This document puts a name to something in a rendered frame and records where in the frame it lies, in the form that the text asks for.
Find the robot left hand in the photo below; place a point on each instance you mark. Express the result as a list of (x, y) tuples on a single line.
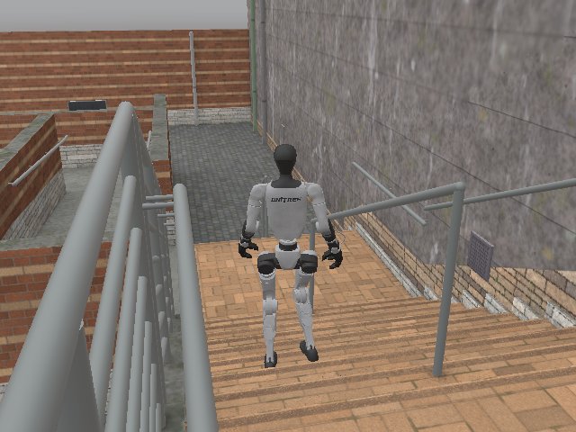
[(242, 250)]

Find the humanoid robot torso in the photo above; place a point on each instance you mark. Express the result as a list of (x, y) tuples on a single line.
[(287, 214)]

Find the robot left upper arm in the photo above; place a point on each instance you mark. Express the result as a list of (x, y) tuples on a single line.
[(258, 192)]

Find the right robot thigh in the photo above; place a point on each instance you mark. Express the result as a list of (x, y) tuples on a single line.
[(308, 266)]

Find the left robot forearm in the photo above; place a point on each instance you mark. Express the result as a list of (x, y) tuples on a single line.
[(245, 236)]

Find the right robot forearm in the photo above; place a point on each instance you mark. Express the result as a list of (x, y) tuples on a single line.
[(331, 239)]

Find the robot right hand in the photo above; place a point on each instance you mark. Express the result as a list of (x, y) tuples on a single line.
[(338, 257)]

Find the robot right upper arm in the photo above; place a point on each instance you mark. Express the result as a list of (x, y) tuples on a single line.
[(315, 191)]

